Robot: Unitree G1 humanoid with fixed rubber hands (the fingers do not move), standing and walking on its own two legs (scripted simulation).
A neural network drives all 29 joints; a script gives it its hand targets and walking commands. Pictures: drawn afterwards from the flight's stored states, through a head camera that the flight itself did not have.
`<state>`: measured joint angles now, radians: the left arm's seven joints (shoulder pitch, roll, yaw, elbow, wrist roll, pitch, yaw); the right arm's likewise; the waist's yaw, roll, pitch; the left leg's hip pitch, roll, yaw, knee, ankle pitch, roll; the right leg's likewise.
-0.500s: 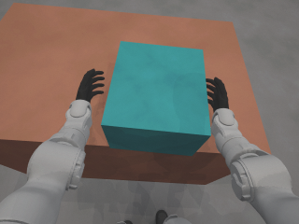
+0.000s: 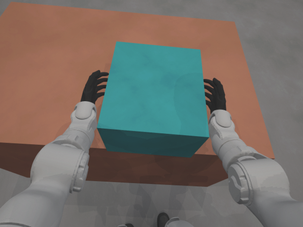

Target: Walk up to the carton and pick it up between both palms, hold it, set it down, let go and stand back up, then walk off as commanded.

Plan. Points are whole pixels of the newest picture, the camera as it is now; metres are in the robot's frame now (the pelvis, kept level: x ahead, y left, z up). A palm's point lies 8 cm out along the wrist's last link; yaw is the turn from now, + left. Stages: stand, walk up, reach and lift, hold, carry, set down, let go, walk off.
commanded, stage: reach and lift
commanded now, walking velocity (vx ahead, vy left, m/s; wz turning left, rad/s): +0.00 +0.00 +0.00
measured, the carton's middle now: (153, 100) +0.47 -0.04 -0.02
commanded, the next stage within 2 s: none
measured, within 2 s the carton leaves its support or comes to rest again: leaves its support in 0.92 s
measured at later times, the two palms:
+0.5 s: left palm (89, 100) +0.46 +0.15 +0.02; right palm (216, 108) +0.40 -0.20 +0.03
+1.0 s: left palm (87, 100) +0.45 +0.15 +0.03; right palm (215, 109) +0.40 -0.20 +0.03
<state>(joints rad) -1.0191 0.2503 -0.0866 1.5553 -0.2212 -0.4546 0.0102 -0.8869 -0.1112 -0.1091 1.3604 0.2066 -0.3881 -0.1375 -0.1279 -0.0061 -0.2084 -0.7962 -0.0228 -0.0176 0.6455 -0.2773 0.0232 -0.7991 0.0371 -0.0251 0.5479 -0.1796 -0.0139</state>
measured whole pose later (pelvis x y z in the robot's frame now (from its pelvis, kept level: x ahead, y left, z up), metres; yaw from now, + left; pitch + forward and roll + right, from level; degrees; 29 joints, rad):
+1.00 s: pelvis +0.00 +0.00 +0.00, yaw +0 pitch +24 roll -2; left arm -1.02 0.24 0.12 1.62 -0.05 -0.56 0.00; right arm -0.82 -0.05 -0.39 1.25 -0.09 -0.40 -0.12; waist -0.11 0.00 -0.21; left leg -0.78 -0.02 -0.02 0.65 -0.28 0.02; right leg -0.78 0.04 -0.03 0.55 -0.18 -0.01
